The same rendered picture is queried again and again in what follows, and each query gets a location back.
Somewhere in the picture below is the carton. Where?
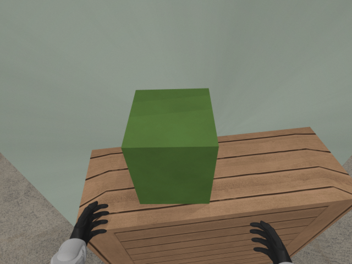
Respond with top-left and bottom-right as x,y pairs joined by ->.
121,88 -> 219,204

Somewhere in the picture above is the pedestal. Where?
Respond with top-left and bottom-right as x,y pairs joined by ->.
76,127 -> 352,264

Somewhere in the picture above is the right robot hand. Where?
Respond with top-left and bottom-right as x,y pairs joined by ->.
250,221 -> 292,264

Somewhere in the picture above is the left robot hand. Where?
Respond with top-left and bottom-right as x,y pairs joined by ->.
70,201 -> 109,246

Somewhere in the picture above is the left robot forearm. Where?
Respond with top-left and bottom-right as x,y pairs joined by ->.
51,238 -> 87,264

